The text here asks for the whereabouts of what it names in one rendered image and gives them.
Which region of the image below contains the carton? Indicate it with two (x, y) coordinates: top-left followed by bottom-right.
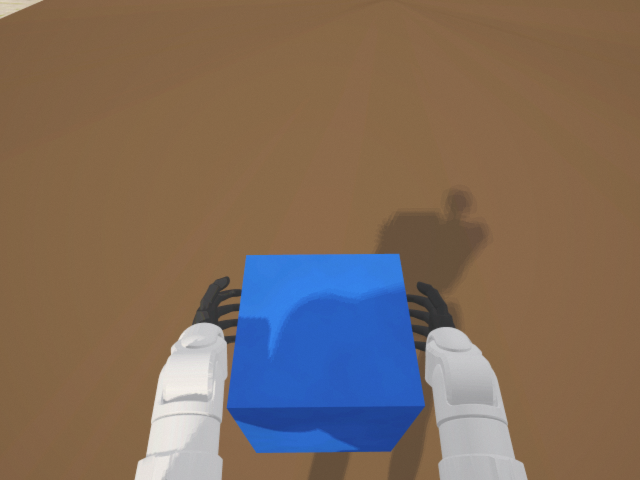
(227, 254), (425, 453)

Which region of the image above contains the right robot hand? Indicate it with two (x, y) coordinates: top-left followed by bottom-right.
(406, 282), (456, 352)

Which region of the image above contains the left robot hand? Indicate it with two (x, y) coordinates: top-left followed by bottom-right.
(192, 276), (242, 344)

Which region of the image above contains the right robot forearm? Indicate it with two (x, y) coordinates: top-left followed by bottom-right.
(425, 327), (528, 480)

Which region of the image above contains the left robot forearm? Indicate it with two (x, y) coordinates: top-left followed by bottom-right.
(135, 323), (227, 480)

